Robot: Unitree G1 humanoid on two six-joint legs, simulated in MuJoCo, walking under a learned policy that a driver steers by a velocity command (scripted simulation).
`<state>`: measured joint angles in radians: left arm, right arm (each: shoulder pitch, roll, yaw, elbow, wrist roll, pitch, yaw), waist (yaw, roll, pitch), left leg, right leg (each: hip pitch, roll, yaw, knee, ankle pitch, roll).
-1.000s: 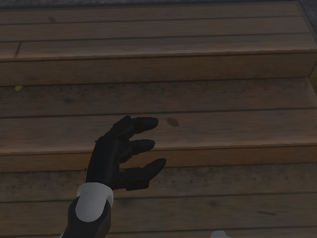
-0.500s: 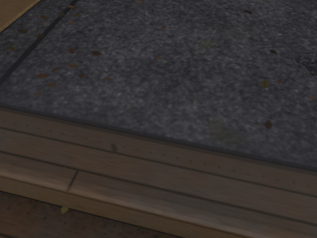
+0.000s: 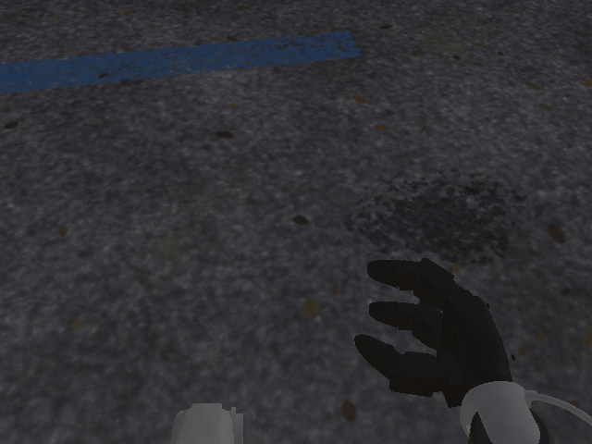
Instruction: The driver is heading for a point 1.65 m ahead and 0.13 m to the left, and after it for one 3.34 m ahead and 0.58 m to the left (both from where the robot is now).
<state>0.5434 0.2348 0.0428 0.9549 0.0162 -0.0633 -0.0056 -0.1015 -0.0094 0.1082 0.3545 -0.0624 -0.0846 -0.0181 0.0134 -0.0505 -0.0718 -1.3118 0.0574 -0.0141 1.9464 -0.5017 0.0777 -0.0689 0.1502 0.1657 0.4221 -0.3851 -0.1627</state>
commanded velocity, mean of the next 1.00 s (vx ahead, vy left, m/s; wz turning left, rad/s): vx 1.00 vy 0.00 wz -0.17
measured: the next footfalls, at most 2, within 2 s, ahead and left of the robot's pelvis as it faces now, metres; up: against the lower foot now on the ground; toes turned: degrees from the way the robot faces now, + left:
left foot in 0.10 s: +0.27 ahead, +0.15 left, +0.14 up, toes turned -4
right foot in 0.52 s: +0.67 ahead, -0.07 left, +0.14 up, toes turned -11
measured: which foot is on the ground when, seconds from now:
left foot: up 0.00-0.08, down 0.10-0.50, up 0.52-0.92, down 0.94-1.00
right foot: down 0.00-0.10, up 0.12-0.50, down 0.52-0.92, up 0.94-1.00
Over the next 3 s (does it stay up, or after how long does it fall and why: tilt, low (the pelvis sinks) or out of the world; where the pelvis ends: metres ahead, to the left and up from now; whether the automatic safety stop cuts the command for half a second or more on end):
stays up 1.90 0.04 0.14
